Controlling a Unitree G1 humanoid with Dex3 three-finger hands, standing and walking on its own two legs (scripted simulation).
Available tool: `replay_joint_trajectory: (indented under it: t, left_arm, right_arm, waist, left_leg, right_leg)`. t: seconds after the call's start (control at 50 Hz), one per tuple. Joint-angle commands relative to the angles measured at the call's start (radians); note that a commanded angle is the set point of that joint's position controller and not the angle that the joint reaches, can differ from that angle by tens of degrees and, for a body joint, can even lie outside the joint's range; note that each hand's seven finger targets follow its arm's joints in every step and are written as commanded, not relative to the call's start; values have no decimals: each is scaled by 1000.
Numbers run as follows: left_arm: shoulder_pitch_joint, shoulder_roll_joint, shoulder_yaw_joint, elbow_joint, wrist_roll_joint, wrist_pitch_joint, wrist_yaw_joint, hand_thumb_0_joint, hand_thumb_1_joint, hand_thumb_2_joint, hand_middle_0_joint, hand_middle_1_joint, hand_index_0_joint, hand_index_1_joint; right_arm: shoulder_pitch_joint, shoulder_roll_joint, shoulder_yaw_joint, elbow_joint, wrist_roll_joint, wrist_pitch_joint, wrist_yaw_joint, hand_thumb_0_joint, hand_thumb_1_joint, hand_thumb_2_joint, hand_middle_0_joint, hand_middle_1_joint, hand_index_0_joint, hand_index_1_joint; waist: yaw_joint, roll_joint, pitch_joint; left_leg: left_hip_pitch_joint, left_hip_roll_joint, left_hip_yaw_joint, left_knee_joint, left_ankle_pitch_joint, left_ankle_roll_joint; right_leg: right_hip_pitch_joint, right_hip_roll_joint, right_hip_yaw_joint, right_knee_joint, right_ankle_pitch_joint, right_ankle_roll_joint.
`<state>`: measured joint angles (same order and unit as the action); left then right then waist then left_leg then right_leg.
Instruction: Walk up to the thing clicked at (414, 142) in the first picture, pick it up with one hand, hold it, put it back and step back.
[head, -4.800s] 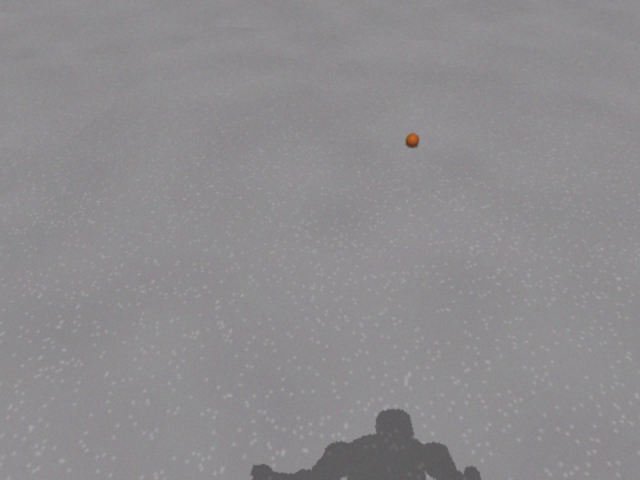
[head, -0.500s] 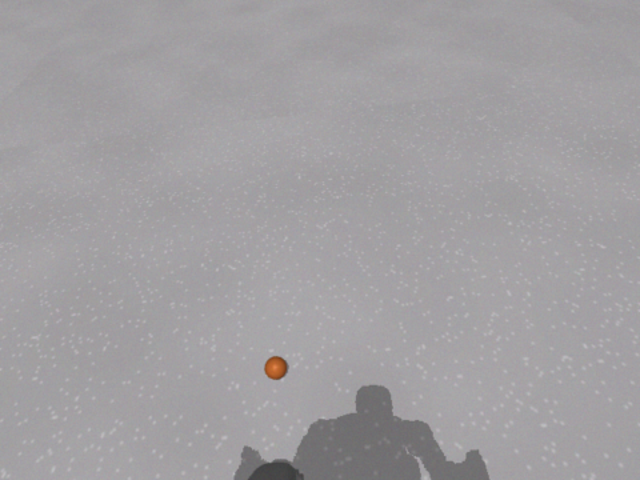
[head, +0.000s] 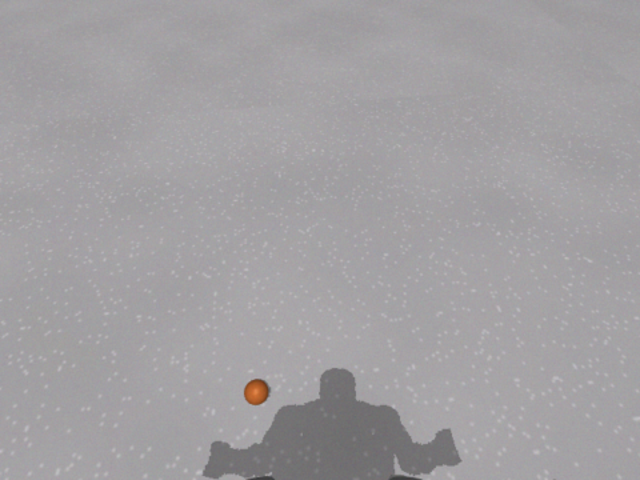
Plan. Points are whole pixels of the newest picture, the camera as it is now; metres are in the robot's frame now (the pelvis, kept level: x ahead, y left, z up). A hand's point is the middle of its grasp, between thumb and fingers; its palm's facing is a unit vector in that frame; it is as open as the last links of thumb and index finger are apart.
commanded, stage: walk up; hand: left
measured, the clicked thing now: (256, 392) +0.45 +0.22 -0.71
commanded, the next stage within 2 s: stand in 1.12 s
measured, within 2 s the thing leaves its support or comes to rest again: neither
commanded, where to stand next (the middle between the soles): +0.10 -0.01 m, yaw +0 degrees
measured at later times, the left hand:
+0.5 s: hand out of the picture +0.13 +0.24 -0.12, palm faces -0.02 -0.95 -0.32, open 7.3 cm
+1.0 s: hand out of the picture +0.08 +0.25 -0.13, palm faces +0.00 -0.95 -0.32, open 7.4 cm
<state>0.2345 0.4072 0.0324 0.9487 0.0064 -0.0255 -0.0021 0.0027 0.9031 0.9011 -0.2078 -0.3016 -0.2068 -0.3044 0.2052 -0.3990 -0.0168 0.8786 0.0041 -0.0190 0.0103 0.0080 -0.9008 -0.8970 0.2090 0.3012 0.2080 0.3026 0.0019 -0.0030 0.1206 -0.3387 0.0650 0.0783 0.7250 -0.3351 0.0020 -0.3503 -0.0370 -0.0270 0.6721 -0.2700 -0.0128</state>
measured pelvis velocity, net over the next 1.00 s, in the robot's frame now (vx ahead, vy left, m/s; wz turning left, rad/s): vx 0.02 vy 0.00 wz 0.01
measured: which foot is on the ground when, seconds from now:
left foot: down 0.00-1.00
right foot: down 0.00-1.00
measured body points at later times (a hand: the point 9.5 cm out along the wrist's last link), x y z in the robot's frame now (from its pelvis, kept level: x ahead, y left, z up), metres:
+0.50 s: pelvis +0.01 +0.00 +0.03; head +0.02 +0.00 +0.48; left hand +0.13 +0.29 -0.10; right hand +0.10 -0.31 -0.10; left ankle +0.03 +0.12 -0.72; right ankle +0.05 -0.13 -0.72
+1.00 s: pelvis +0.02 +0.00 +0.03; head +0.03 -0.01 +0.48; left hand +0.08 +0.30 -0.10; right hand +0.10 -0.30 -0.11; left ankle +0.03 +0.12 -0.72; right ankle +0.05 -0.13 -0.72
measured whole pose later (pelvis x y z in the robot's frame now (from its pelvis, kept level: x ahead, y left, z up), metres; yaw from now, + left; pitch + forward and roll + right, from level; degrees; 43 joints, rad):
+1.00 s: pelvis +0.02 +0.00 +0.03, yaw +1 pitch -2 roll +0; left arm 0.10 0.34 0.01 1.19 0.01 0.00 -0.02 0.00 0.90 0.90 -0.21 -0.30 -0.21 -0.30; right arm 0.08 -0.35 0.00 1.18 0.00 -0.01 0.01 0.01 -0.90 -0.90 0.21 0.30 0.21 0.30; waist 0.01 0.01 0.06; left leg -0.13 0.03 0.05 0.34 -0.16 -0.01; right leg -0.16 -0.04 -0.04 0.33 -0.13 0.02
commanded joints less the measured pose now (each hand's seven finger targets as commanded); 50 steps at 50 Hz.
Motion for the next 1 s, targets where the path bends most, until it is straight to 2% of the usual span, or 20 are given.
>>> replay_joint_trajectory:
  t: [0.0,0.02,0.04,0.06,0.08,0.1,0.12,0.16,0.18,0.2,0.24,0.32,0.42,0.54,0.68,0.72,0.82,0.9,0.98]
  left_arm:
    - [-56,295,59,-46,-3,-31,18,0,900,900,-200,-300,-200,-300]
    - [-110,273,47,-55,-1,-29,15,0,900,900,-200,-300,-200,-300]
    - [-123,244,37,-43,-5,-25,15,0,900,900,-200,-300,-200,-300]
    - [-143,227,29,-36,-4,-21,16,0,900,900,-200,-300,-200,-300]
    - [-121,199,20,-23,-9,-17,13,0,900,900,-200,-300,-200,-300]
    - [-117,188,17,-9,-10,-12,10,0,900,900,-200,-300,-200,-300]
    - [-110,192,20,14,-8,-11,10,0,900,900,-200,-300,-200,-300]
    - [-144,190,19,34,-9,-14,9,0,900,900,-200,-300,-200,-300]
    - [-160,189,17,36,-12,-14,7,0,900,900,-200,-300,-200,-300]
    - [-163,183,13,47,-16,-14,7,0,900,900,-200,-300,-200,-300]
    - [-178,176,10,67,-19,-12,7,0,900,900,-200,-300,-200,-300]
    - [-213,167,7,98,-16,-7,4,0,900,900,-200,-300,-200,-300]
    - [-235,154,5,129,-14,-2,-1,0,900,900,-200,-300,-200,-300]
    - [-239,153,7,154,-7,-2,-4,0,900,900,-200,-300,-200,-300]
    - [-230,153,10,168,-2,-2,-6,0,900,900,-200,-300,-200,-300]
    - [-229,149,12,169,-1,-4,-6,0,900,900,-200,-300,-200,-300]
    - [-217,150,14,168,-2,-3,-5,0,900,900,-200,-300,-200,-300]
    - [-200,145,14,175,-3,-2,-4,0,900,900,-200,-300,-200,-300]
    - [-195,143,14,173,-1,-4,-2,0,900,900,-200,-300,-200,-300]
  right_arm:
    - [-17,-159,-42,-32,20,0,-23,0,-900,-900,200,300,200,300]
    - [-6,-179,-50,6,15,1,-25,0,-900,-900,200,300,200,300]
    - [-7,-180,-45,29,16,-2,-21,0,-900,-900,200,300,200,300]
    - [-4,-189,-48,49,17,-9,-19,0,-900,-900,200,300,200,300]
    - [-33,-210,-48,61,12,-14,-17,0,-900,-900,200,300,200,300]
    - [-76,-222,-44,63,8,-19,-14,0,-900,-900,200,300,200,300]
    - [-103,-220,-37,75,11,-20,-10,0,-900,-900,200,300,200,300]
    - [-112,-193,-24,108,9,-20,-9,0,-900,-900,200,300,200,300]
    - [-108,-192,-22,124,8,-21,-10,0,-900,-900,200,300,200,300]
    - [-119,-192,-18,140,6,-23,-11,0,-900,-900,200,300,200,300]
    - [-140,-189,-13,162,5,-25,-11,0,-900,-900,200,300,200,300]
    - [-175,-184,-11,196,1,-24,-10,0,-900,-900,200,300,200,300]
    - [-200,-177,-10,224,-5,-22,-8,0,-900,-900,200,300,200,300]
    - [-202,-177,-13,242,-6,-22,-9,0,-900,-900,200,300,200,300]
    - [-197,-180,-16,247,-9,-17,-7,0,-900,-900,200,300,200,300]
    - [-189,-180,-18,248,-10,-18,-6,0,-900,-900,200,300,200,300]
    - [-186,-175,-18,247,-10,-16,-8,0,-900,-900,200,300,200,300]
    - [-183,-172,-19,242,-6,-18,-9,0,-900,-900,200,300,200,300]
    - [-181,-169,-22,242,-6,-16,-10,0,-900,-900,200,300,200,300]
  waist:
    - [-14,-154,-150]
    - [-30,-135,-123]
    - [-38,-108,-120]
    - [-42,-114,-136]
    - [-23,-87,-145]
    - [-2,-75,-143]
    - [12,-67,-150]
    - [3,-73,-161]
    - [-2,-54,-174]
    - [4,-30,-170]
    - [9,-6,-182]
    - [10,-9,-170]
    - [10,10,-149]
    - [4,3,-161]
    - [0,1,-129]
    - [-4,-4,-148]
    - [0,-8,-141]
    - [2,-4,-145]
    - [0,-15,-170]
  left_leg:
    - [26,-23,-58,33,-114,26]
    - [107,-11,-69,17,-116,25]
    - [124,-4,-80,-89,-33,29]
    - [138,25,-99,-154,81,34]
    - [152,68,-154,-213,126,49]
    - [100,99,-200,-247,114,65]
    - [60,105,-195,-254,101,70]
    - [87,67,-150,-271,141,46]
    - [114,61,-138,-282,156,40]
    - [126,59,-138,-294,173,37]
    - [135,70,-143,-325,220,36]
    - [150,75,-141,-376,219,30]
    - [166,73,-140,-432,175,21]
    - [191,76,-134,-459,159,19]
    - [185,71,-141,-475,78,16]
    - [200,74,-139,-469,113,17]
    - [202,71,-139,-467,118,14]
    - [197,72,-147,-474,141,15]
    - [227,73,-136,-454,216,17]
  right_leg:
    - [10,-306,388,-290,220,-202]
    - [-56,-282,359,-257,217,-201]
    - [-55,-221,264,-239,200,-145]
    - [-23,-175,199,-206,191,-96]
    - [-24,-129,159,-179,165,-54]
    - [22,-82,119,-175,99,-30]
    - [96,-76,113,-193,76,-29]
    - [124,-102,139,-223,119,-40]
    - [133,-112,141,-225,147,-43]
    - [130,-111,137,-230,165,-40]
    - [172,-102,116,-242,198,-32]
    - [198,-100,104,-301,191,-20]
    - [199,-98,101,-359,141,-10]
    - [214,-102,98,-391,143,-6]
    - [178,-100,106,-428,54,-2]
    - [189,-101,102,-427,74,-2]
    - [177,-101,108,-428,71,-1]
    - [202,-97,94,-413,119,4]
    - [215,-103,91,-412,176,6]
